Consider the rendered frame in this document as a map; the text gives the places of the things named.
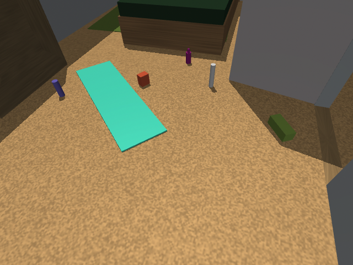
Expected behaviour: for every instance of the bed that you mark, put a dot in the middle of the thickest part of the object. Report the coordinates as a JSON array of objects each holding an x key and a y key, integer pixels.
[{"x": 200, "y": 25}]

